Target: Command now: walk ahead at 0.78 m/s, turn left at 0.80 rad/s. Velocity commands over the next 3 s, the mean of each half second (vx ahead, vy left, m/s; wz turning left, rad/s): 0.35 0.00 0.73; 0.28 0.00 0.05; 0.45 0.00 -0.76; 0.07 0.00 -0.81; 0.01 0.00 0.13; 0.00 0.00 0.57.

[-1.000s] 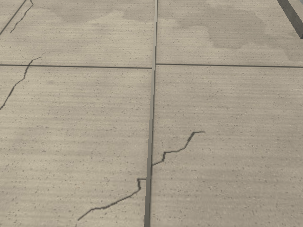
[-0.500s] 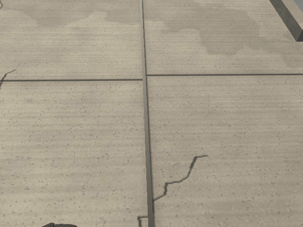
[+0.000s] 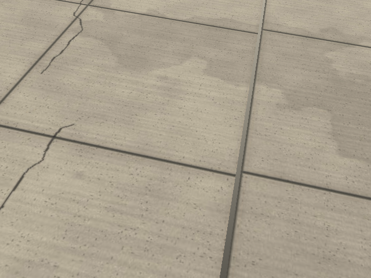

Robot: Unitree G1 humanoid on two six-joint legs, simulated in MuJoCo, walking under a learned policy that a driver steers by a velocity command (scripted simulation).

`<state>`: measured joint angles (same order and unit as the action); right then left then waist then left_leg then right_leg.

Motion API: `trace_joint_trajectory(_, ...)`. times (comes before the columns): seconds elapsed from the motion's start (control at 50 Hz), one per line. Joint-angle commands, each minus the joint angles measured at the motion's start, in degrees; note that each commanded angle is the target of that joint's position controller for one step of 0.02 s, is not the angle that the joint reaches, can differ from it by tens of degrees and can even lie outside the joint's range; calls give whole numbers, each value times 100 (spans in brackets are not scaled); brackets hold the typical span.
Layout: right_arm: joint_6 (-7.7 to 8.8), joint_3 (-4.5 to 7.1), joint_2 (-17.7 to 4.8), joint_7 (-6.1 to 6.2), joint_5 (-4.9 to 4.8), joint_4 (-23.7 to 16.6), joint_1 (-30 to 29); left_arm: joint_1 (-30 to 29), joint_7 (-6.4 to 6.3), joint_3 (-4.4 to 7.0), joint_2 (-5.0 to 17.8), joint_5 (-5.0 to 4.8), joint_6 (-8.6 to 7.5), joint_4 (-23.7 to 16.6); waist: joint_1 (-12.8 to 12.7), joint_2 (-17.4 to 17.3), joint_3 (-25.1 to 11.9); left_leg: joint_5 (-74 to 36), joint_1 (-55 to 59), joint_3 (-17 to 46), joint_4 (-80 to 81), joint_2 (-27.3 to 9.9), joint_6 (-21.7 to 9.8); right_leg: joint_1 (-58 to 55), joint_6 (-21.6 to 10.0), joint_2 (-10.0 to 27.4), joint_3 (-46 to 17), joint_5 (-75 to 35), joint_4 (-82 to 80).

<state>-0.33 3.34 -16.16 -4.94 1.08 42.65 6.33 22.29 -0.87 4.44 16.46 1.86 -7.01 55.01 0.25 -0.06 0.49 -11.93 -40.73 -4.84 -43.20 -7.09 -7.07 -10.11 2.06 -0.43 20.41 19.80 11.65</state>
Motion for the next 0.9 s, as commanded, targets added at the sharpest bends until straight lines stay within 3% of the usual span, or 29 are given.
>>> trace_joint_trajectory(0.02, 77, 37, -225, 34, 108, -151, -135, -534, -19, 123, 733, -30, -32, -490, 244, -147, 1104, -281, 805, -532, 901, 210, -146, 738, -574, 1419, 121, -3210, -396)
trace_joint_trajectory(0.06, 87, 109, -355, 191, 146, 63, 633, -465, 3, 205, 1037, -170, 148, -581, 475, 23, 524, 306, 1402, -877, 1099, 797, -174, -47, -449, 1528, 116, -5861, 1095)
trace_joint_trajectory(0.08, 84, 188, -457, 291, 122, 303, 1535, -569, 27, 251, 1166, -206, 276, -657, 818, 160, 57, 745, 2175, -861, 1053, 1023, -263, -22, -429, 1589, 10, -6460, 2351)
trace_joint_trajectory(0.1, 56, 582, -1259, 326, -445, 308, 2373, -1082, 81, 288, 1464, -599, 418, -1021, 1259, 434, -441, 500, 3465, -508, 1100, 994, -345, 575, -179, 1302, -286, -6417, 3719)
trace_joint_trajectory(0.12, 52, 641, -1402, 468, -474, 492, 2618, -1294, 106, 133, 792, -621, 382, -1034, 1292, -509, -199, -536, 4269, 214, 1772, 736, -514, 1840, 247, 591, -379, -2581, 5959)
trace_joint_trajectory(0.14, 126, 620, -1814, 401, -252, 381, 2171, -930, 131, -75, -134, -187, 185, -1435, 202, -2249, -17, -3895, 5627, 1741, 715, 375, -962, 4501, 483, -545, -1198, 2132, 8271)
trace_joint_trajectory(0.16, 283, 655, -2049, 257, 50, 32, 2206, -278, 114, -156, 96, -256, -4, -1652, 104, -1314, -2088, -2168, 6879, 4187, 1468, -862, -2193, 5252, 465, -666, -2452, 2141, 9133)
trace_joint_trajectory(0.18, 336, 674, -1806, 196, -64, -249, 1908, -923, 52, -103, 478, -375, -138, -1770, 340, -222, -2265, -628, 6664, 4708, 2198, -1002, -2133, 5335, 233, -390, -2870, 1731, 8809)
trace_joint_trajectory(0.2, 387, 560, -1413, 216, -210, -328, 1488, -1436, -19, -82, 554, -395, -177, -1907, 159, 540, -1385, 249, 5685, 4379, 2524, -805, -1821, 5443, 40, -115, -2888, 1145, 8047)
trace_joint_trajectory(0.22, 433, 443, -1108, 258, -262, -424, 1067, -1546, -76, -55, 595, -346, -114, -1892, -103, 831, -909, 140, 4689, 4177, 2593, -734, -1634, 5200, 62, 88, -2900, 732, 7693)
trace_joint_trajectory(0.28, 372, 391, -974, 472, -190, -672, 674, -1502, -90, 19, 622, -165, 169, -1958, -371, 667, -541, -1483, 3037, 2986, 2548, -250, -1316, 4487, 223, 404, -2808, 514, 6719)
trace_joint_trajectory(0.34, 219, 366, -881, 717, -172, -580, 1062, -1730, -132, -100, 258, -92, 249, -2046, -102, 283, -792, -3021, 2839, 2105, 2069, 192, -934, 4596, 302, 260, -2410, -252, 5900)
trace_joint_trajectory(0.42, -76, 267, -587, 959, -275, -595, 1079, -2373, -75, -144, 222, -122, 217, -2153, 280, -338, -853, -1569, 3086, 1671, 1764, 744, -81, 4500, 354, 65, -2185, -2150, 3634)
trace_joint_trajectory(0.46, -128, 265, -603, 981, -201, -532, 1267, -2790, 20, -164, 143, -152, 144, -2225, 562, -571, -665, -625, 2894, 1785, 1897, 747, 81, 4005, 306, -129, -1973, -2831, 2565)
trace_joint_trajectory(0.5, -102, 242, -546, 922, -89, -546, 1176, -2658, 82, -95, 312, -187, 102, -2169, 511, -812, -524, -336, 3108, 2140, 1814, 494, -12, 3875, 155, -102, -2153, -2655, 2219)
trace_joint_trajectory(0.54, -44, 204, -426, 850, -70, -594, 1007, -2297, 115, 20, 568, -162, 27, -2047, 321, -782, -421, -490, 3546, 2444, 1355, 287, -22, 3857, -105, -30, -2262, -2269, 1776)
trace_joint_trajectory(0.58, 32, 160, -365, 774, -90, -692, 740, -1603, 128, 68, 612, -26, -101, -1874, -73, -559, -695, -506, 3383, 2295, 452, 608, 219, 2649, -469, 233, -2365, -3776, 1063)
trace_joint_trajectory(0.6, 70, 136, -253, 744, 1, -797, 1003, -1308, 109, 91, 792, 127, -105, -1864, 32, 202, -1177, 1174, 2508, 2099, -657, 1119, 537, 1275, -1080, 1063, -3260, -6054, 1617)
trace_joint_trajectory(0.62, 59, 115, -312, 716, -90, -716, 1451, -826, 105, 54, 612, 208, -18, -1714, -47, 1451, -1818, 5052, 1298, 1933, -2267, 1738, 991, 28, -2312, 2347, -4907, -7037, 1605)
trace_joint_trajectory(0.64, 6, 191, -768, 643, -110, -658, 1439, -798, 95, 30, 460, -18, 77, -1737, -96, 1010, -2044, 5293, 1113, 2066, -2921, 1505, 1028, 283, -2387, 2521, -5508, -5480, 1353)
trace_joint_trajectory(0.66, -121, 245, -883, 631, -179, -670, 1000, -1107, 64, 15, 417, -132, 179, -1824, -115, 618, -1541, 4880, 873, 1918, -3328, 1325, 1124, 774, -2135, 2216, -5193, -3803, 1195)
trace_joint_trajectory(0.68, -249, 225, -808, 649, -162, -687, 741, -1333, 42, -33, 340, -155, 296, -1873, -83, 355, -1105, 4565, 800, 1645, -3385, 1171, 1167, 1401, -1859, 1906, -4770, -2514, 969)
trace_joint_trajectory(0.72, -399, 145, -482, 629, -136, -685, 809, -1817, 20, -99, 310, -137, 472, -1921, 217, 427, -497, 4276, 1345, 1264, -2244, 862, 1149, 2699, -1340, 1298, -4029, -731, 490)
trace_joint_trajectory(0.74, -374, 62, -239, 598, -117, -604, 1093, -1815, 30, -65, 376, -124, 532, -1881, 310, 701, -633, 4216, 1902, 810, -1444, 890, 1147, 3076, -1067, 864, -3513, 113, 287)
trace_joint_trajectory(0.78, -223, 56, -286, 557, -116, -535, 1196, -1545, -21, 137, 897, -243, 636, -1846, 169, 1211, -765, 4293, 2434, 294, -670, 1014, 1019, 3269, -1118, 805, -3363, 795, -54)
trace_joint_trajectory(0.84, -53, 100, -481, 530, -46, -233, 1640, -1400, -94, 208, 965, -382, 630, -1856, 317, 1197, -745, 3509, 3310, 27, 858, 935, 506, 3576, -964, 987, -3473, 1710, -300)
trace_joint_trajectory(0.86, -17, 96, -475, 545, 78, -10, 2043, -1560, -107, 205, 888, -403, 644, -1927, 542, 1230, -517, 3167, 3952, -249, 1582, 1044, 344, 4115, -645, 682, -3245, 1731, -292)
trace_joint_trajectory(0.88, 37, 110, -509, 577, 222, 244, 2592, -1945, -115, 165, 651, -385, 640, -2103, 874, 918, -145, 3196, 4598, -180, 2224, 1011, 168, 4940, -189, 199, -2851, 1470, 290)
trace_joint_trajectory(0.9, 149, 164, -644, 627, 175, 313, 2813, -2150, -67, 2, -39, -455, 582, -2264, 917, -765, -72, 4326, 5234, 1653, 2832, -427, -60, 6224, -7, -335, -2306, 989, 2731)
